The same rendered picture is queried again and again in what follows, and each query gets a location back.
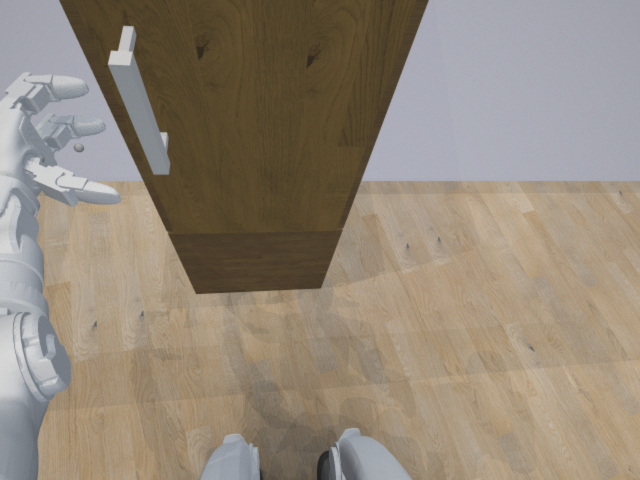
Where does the left robot thigh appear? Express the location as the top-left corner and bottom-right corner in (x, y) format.
(199, 442), (260, 480)

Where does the left robot hand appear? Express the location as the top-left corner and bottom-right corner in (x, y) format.
(0, 72), (121, 207)

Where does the robot thigh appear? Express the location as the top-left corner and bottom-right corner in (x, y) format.
(199, 442), (260, 480)
(329, 436), (412, 480)

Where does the left robot forearm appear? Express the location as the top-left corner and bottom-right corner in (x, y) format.
(0, 175), (49, 320)

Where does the cupboard door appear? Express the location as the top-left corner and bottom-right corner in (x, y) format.
(74, 0), (416, 234)

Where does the handle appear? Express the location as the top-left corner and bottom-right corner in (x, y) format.
(108, 26), (170, 175)

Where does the left robot upper arm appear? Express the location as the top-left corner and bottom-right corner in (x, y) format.
(0, 312), (71, 480)

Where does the right robot thigh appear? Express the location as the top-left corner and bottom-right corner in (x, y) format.
(329, 436), (412, 480)

